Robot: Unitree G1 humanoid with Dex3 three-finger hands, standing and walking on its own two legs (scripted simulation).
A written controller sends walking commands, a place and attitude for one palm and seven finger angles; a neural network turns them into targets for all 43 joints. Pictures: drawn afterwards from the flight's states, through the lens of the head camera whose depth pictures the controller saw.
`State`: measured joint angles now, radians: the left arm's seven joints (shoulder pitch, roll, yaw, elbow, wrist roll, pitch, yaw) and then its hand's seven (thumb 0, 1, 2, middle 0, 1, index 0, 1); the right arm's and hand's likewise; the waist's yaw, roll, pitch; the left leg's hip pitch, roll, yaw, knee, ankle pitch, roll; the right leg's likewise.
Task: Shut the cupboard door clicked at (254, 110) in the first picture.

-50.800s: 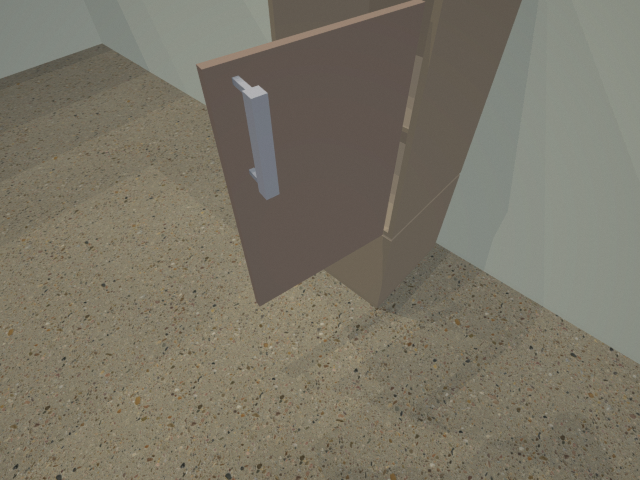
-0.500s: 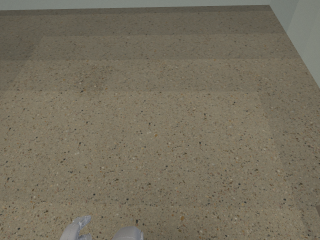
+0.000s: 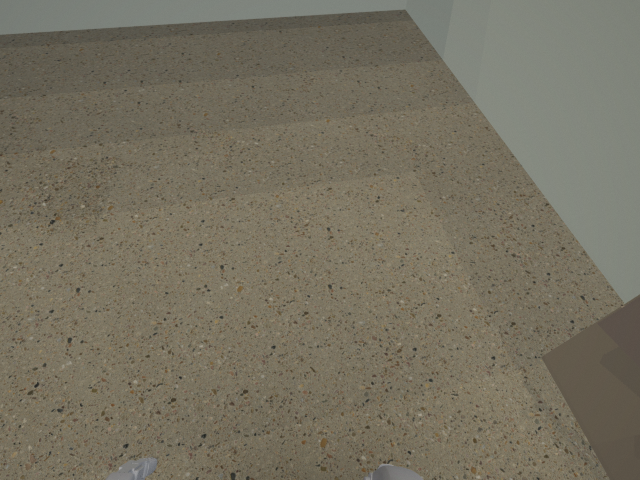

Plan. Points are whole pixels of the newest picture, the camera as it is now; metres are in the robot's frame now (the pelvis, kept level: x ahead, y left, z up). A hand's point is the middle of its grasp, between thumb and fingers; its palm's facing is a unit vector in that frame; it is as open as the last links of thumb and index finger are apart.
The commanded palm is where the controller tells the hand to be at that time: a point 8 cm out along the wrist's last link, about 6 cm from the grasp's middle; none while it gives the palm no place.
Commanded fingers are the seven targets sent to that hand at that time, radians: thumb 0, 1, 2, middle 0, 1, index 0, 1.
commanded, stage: turn to face it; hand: left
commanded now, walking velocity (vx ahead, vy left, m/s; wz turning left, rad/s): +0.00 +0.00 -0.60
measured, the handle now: out of the picture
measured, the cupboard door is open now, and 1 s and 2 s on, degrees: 15 15 15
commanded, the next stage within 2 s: take the last steps up to it in 1.64 s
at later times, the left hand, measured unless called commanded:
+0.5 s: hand (215, 446) +0.17 +0.16 -0.18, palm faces -0.25 -0.94 -0.21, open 7.4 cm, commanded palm none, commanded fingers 0.00 0.90 0.90 -0.20 -0.30 -0.20 -0.30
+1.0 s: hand (282, 397) +0.24 +0.07 -0.16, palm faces -0.55 -0.80 -0.26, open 7.4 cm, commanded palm none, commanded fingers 0.00 0.90 0.90 -0.20 -0.30 -0.20 -0.30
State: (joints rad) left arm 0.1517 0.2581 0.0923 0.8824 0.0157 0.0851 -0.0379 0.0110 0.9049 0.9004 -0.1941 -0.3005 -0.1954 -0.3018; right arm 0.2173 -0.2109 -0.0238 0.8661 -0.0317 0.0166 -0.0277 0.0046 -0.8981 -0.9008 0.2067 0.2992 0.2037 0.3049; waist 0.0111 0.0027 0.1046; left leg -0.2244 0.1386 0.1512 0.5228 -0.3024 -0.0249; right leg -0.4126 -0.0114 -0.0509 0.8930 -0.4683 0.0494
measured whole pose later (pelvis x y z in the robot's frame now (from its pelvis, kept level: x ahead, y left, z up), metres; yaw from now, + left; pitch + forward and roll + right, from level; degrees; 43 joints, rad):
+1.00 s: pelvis +0.06 -0.05 +0.00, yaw -35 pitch +2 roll +1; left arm 0.17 0.22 0.06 0.89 0.02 0.04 0.00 0.01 0.90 0.90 -0.20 -0.30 -0.20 -0.30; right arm 0.17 -0.26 -0.05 0.88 -0.01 0.05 -0.02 0.01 -0.90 -0.90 0.20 0.30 0.20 0.30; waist 0.00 0.01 0.10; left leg -0.46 0.06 0.04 0.93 -0.44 -0.09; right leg -0.27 0.03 0.06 0.51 -0.27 -0.03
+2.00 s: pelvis +0.12 -0.11 +0.01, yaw -61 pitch +1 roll -2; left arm 0.21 0.23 0.08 0.98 0.03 0.06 -0.04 0.01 0.90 0.90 -0.20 -0.30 -0.20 -0.30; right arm 0.31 -0.17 -0.01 0.96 -0.04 -0.02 -0.03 0.00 -0.90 -0.90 0.21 0.30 0.20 0.30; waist -0.01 -0.03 0.04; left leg -0.18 0.08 0.09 0.43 -0.27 -0.01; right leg -0.46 0.00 -0.02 1.00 -0.38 0.02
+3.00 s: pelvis +0.10 -0.29 +0.01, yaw -64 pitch +1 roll +2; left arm 0.23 0.18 0.04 1.02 0.03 0.01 0.04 0.01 0.90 0.90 -0.20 -0.30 -0.20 -0.30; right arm 0.10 -0.23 -0.06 0.99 0.00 0.07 -0.02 0.00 -0.91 -0.90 0.20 0.30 0.20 0.30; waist 0.04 -0.01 0.09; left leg -0.36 -0.02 0.01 0.88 -0.50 -0.05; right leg -0.20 -0.04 -0.03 0.45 -0.27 -0.02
